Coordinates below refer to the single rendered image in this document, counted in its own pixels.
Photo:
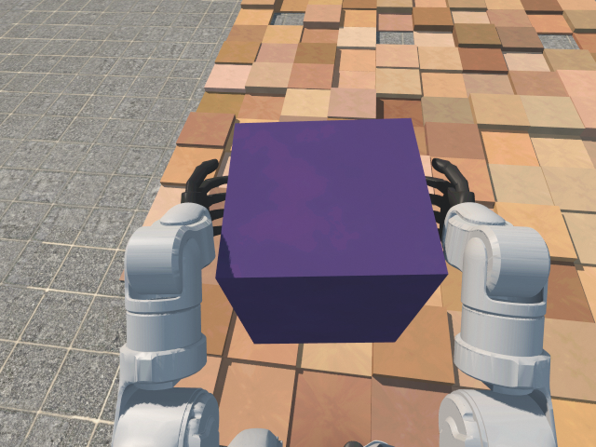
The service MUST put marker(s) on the left robot upper arm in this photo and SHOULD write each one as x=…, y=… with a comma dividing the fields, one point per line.
x=173, y=417

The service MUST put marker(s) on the left robot hand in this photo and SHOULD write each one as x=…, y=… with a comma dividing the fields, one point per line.
x=196, y=190

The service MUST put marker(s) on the robot left thigh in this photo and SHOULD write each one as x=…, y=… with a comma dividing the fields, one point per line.
x=255, y=437

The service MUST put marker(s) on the robot right forearm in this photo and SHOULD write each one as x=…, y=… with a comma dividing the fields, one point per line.
x=505, y=273

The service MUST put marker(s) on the right robot upper arm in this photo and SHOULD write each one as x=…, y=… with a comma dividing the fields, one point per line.
x=483, y=418

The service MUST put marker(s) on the robot left forearm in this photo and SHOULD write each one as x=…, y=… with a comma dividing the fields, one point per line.
x=163, y=296

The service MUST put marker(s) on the carton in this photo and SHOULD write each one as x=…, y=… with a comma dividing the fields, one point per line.
x=328, y=234

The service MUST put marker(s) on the right robot hand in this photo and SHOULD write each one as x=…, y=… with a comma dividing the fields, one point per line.
x=455, y=192

